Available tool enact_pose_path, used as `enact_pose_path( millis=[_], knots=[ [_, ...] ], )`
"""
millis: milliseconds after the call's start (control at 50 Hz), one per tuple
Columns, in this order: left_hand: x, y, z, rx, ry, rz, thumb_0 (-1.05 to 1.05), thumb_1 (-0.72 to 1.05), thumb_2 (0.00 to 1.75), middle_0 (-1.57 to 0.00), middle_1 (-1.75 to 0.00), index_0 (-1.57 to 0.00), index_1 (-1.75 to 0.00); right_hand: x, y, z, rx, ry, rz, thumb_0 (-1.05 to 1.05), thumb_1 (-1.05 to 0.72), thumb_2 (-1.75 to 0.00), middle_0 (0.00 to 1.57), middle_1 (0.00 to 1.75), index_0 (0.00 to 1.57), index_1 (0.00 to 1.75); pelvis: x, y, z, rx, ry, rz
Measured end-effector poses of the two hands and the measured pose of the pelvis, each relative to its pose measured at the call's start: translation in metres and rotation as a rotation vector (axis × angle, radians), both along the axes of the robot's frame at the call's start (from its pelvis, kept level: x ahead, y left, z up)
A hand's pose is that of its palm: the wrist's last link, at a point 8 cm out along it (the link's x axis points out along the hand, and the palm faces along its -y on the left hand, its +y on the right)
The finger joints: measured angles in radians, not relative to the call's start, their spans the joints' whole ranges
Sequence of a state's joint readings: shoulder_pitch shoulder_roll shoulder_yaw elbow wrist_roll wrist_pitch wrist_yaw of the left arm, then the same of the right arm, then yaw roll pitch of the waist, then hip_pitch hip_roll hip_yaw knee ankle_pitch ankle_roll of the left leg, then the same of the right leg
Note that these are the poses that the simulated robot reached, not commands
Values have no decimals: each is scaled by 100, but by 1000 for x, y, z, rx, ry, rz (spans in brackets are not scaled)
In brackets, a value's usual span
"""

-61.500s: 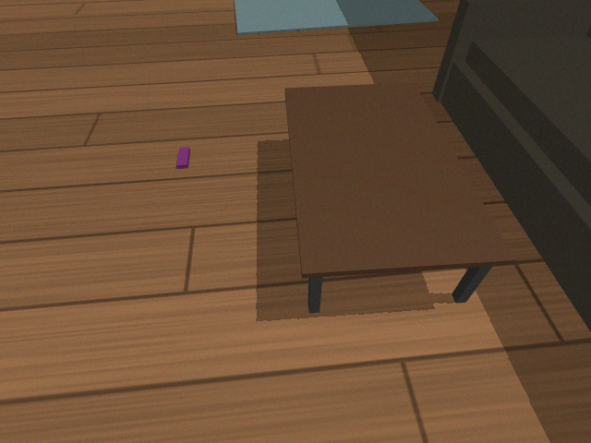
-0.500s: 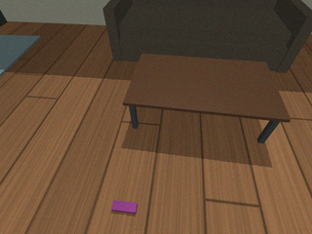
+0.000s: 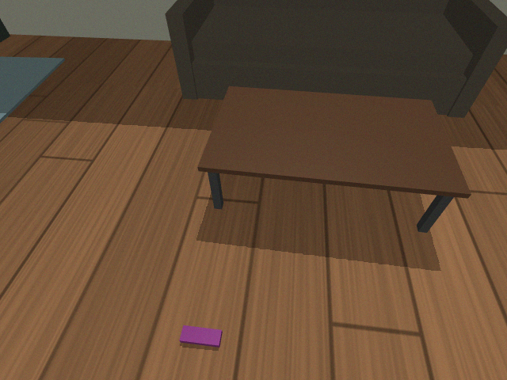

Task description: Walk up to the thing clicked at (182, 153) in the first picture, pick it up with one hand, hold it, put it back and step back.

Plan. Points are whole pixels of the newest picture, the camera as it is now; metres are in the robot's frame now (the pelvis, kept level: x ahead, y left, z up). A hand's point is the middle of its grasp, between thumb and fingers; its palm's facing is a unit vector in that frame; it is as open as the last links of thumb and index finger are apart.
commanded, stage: stand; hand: left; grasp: from above
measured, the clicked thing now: (201, 336) +0.39 +0.24 -0.77
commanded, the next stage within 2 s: step back in 0.02 s
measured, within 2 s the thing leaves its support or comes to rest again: neither
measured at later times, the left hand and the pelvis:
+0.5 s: hand out of the picture +0.08 +0.30 -0.18, palm faces -0.04 -0.93 -0.36, open 7.4 cm; pelvis -0.07 +0.05 -0.02, yaw +0 degrees
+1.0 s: hand out of the picture -0.03 +0.30 -0.15, palm faces -0.05 -0.91 -0.41, open 7.4 cm; pelvis -0.17 +0.05 -0.02, yaw -2 degrees
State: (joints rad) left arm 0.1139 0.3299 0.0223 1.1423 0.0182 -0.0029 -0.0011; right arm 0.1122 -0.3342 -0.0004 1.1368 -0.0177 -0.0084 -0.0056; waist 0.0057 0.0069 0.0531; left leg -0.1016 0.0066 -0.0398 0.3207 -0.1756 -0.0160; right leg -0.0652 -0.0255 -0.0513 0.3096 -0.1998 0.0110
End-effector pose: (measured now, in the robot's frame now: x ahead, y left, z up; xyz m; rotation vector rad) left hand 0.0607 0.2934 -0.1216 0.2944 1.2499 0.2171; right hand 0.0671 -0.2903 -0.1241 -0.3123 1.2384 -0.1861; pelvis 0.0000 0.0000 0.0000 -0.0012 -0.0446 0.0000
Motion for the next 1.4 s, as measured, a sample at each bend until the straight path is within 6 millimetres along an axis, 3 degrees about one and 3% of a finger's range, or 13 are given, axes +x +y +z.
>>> enact_pose_path(
  millis=[220, 360, 460, 600, 740, 820, 960, 1080, 1220, 1320, 1400],
  knots=[
    [3, 26, -6, 44, -20, -18, 0, 90, 90, -20, -30, -20, -30, -7, -13, -2, -42, -8, -23, 1, -90, -90, 21, 30, 20, 29, -32, 11, -12, -7, 12, 3],
    [25, 58, -23, 43, -104, -56, 0, 90, 90, -20, -30, -20, -30, -46, 0, -1, -111, 29, -28, 1, -90, -90, 20, 30, 20, 29, -50, 39, -29, -8, 28, 16],
    [23, 58, -23, 33, -117, -71, 0, 91, 90, -20, -30, -20, -30, -76, 19, 5, -104, 73, -22, 1, -90, -90, 21, 30, 20, 29, -65, 43, -21, -19, 31, 11],
    [-12, 49, -22, 26, -49, -123, 0, 91, 90, -20, -30, -20, -30, -89, 29, -1, -78, -3, -47, 1, -90, -90, 21, 30, 20, 30, -85, 46, -20, -10, 34, -36],
    [-50, 37, -15, 62, -46, -135, 0, 91, 90, -20, -30, -20, -30, -102, 19, -25, -24, -57, -71, 1, -90, -90, 21, 30, 20, 30, -109, 36, -30, -32, -4, -56],
    [-73, 35, 0, 63, -63, -125, 0, 90, 90, -20, -30, -20, -30, -110, 20, -17, -6, -57, -67, 1, -90, -90, 21, 30, 20, 29, -123, 32, -20, 24, -3, -74],
    [-94, 46, 14, 78, -126, -112, 0, 90, 90, -20, -30, -21, -30, -135, 16, -7, -50, -58, -21, 1, -90, -90, 21, 30, 20, 29, -154, 43, -14, 26, 28, -53],
    [-118, 71, -6, 57, -183, -96, 0, 90, 90, -20, -30, -21, -30, -164, 31, -7, -103, -62, 20, 1, -90, -90, 21, 30, 20, 29, -191, 60, -30, 11, -4, -9],
    [-173, 80, -13, 14, -117, -62, 0, 91, 90, -20, -30, -20, -30, -211, 52, 19, -98, -75, 26, 1, -90, -90, 21, 30, 20, 30, -227, 67, -16, -27, -8, -32],
    [-221, 83, -15, 17, -64, -64, 0, 91, 90, -20, -30, -20, -30, -230, 48, 29, -112, -123, 16, 1, -90, -90, 21, 30, 21, 30, -256, 64, -14, -29, 10, -64],
    [-258, 79, -20, 38, -12, -88, 0, 91, 90, -20, -30, -20, -30, -248, 37, 25, -114, -178, 5, 1, -90, -90, 21, 30, 21, 30, -286, 57, -20, -14, 3, -101]
  ],
)
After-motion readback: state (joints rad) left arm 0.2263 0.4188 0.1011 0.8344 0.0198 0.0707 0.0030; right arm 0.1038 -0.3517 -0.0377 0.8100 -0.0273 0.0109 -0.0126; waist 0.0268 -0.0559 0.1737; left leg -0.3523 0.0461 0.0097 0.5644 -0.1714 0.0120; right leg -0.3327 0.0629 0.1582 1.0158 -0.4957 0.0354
